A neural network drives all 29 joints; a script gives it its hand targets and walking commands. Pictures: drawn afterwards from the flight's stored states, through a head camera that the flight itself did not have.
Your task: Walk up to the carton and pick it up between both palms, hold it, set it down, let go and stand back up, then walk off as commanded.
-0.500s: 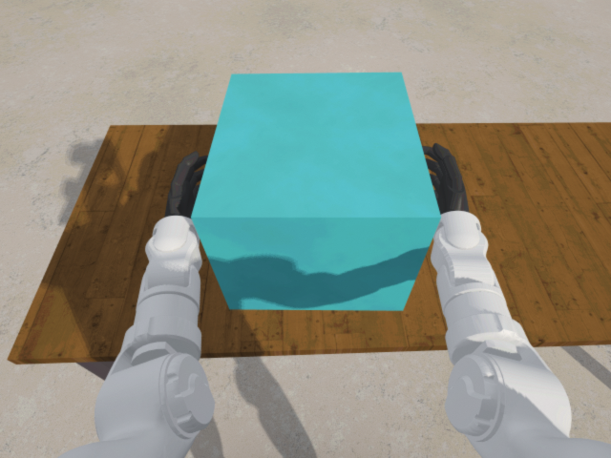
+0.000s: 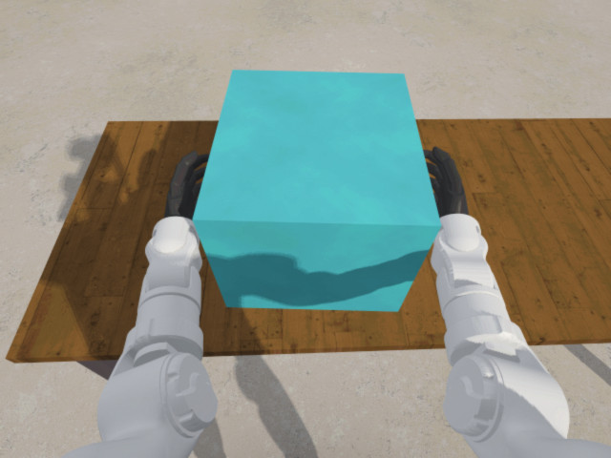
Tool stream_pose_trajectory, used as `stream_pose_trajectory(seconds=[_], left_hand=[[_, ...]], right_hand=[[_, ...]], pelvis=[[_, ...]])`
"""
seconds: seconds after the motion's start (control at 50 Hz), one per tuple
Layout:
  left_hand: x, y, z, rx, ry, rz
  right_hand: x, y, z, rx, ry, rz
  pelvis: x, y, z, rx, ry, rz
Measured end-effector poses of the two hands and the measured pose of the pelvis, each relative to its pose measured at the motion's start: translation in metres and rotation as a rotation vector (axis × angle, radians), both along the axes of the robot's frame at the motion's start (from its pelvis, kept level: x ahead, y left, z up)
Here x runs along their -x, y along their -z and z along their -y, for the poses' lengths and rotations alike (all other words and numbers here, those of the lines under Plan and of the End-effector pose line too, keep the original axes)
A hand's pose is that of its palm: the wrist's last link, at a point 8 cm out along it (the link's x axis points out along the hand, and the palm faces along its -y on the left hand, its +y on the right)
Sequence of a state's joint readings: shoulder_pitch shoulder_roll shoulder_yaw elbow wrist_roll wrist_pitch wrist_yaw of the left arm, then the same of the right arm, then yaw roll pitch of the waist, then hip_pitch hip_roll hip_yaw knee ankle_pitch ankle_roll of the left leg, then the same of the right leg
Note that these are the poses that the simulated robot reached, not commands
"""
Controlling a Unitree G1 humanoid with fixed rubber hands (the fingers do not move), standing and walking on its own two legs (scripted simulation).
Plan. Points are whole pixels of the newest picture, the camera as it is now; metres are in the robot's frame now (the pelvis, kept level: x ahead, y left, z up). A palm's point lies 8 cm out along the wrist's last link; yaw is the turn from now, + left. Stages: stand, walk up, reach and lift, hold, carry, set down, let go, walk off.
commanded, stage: set down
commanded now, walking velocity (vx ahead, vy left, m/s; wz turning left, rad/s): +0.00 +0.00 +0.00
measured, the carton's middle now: (315, 190) +0.49 +0.01 +0.04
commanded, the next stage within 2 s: none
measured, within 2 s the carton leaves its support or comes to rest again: neither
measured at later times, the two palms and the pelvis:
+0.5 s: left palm (188, 217) +0.43 +0.20 +0.05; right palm (440, 221) +0.43 -0.16 +0.05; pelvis -0.02 +0.01 -0.01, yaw +0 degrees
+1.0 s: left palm (141, 233) +0.39 +0.25 +0.06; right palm (483, 221) +0.40 -0.21 +0.08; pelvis -0.06 +0.01 -0.03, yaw +0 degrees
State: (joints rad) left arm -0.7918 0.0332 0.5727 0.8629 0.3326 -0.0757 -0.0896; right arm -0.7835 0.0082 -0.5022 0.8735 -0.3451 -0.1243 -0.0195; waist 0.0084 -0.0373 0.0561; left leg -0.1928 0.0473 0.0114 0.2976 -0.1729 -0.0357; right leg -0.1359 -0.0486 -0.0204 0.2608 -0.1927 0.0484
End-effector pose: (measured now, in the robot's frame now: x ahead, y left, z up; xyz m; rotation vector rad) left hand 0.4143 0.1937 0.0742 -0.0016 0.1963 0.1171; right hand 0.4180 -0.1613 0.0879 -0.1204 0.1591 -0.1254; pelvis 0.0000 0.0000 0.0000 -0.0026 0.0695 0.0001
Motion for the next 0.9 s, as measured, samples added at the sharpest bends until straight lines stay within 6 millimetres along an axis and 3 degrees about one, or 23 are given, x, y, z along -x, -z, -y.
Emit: stream_pose_trajectory(seconds=[0.24,0.46,0.62,0.9], left_hand=[[-0.003,0.009,-0.001,-0.028,0.009,-0.031],[-0.013,0.028,-0.002,-0.033,0.016,-0.091],[-0.008,0.025,-0.012,-0.045,0.015,-0.075],[0.020,0.019,-0.056,-0.057,-0.083,-0.073]], right_hand=[[0.001,0.008,0.002,-0.018,0.000,0.002],[-0.005,0.041,0.002,-0.143,0.034,-0.092],[-0.008,0.030,0.013,-0.142,0.031,-0.092],[0.009,0.013,0.047,-0.152,0.041,-0.078]], pelvis=[[0.003,0.001,0.000,0.001,0.000,-0.020],[0.016,0.009,-0.009,0.014,-0.002,-0.174],[0.030,0.018,-0.015,0.025,-0.002,-0.245],[0.056,0.028,-0.012,0.024,-0.005,-0.256]])
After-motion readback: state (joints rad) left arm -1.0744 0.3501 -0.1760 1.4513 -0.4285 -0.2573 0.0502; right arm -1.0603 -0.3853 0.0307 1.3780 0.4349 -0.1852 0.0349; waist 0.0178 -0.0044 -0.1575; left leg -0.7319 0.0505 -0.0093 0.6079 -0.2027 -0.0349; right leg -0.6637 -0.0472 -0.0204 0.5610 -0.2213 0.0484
